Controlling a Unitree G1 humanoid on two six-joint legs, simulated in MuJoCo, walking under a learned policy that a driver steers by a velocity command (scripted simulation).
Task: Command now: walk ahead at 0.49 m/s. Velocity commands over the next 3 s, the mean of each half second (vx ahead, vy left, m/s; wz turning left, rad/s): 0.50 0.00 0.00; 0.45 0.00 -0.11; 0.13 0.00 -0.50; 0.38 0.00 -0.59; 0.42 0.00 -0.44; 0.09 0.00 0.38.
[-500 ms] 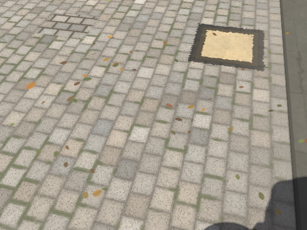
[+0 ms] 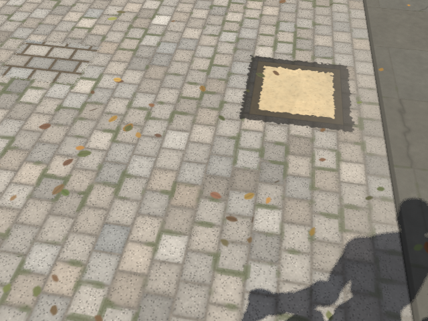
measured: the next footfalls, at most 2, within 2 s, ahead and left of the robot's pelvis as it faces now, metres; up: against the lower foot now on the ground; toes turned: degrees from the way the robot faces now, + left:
right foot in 0.30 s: +0.33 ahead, -0.17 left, +0.00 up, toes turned -2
left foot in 0.86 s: +0.64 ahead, +0.08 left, +0.00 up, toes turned +2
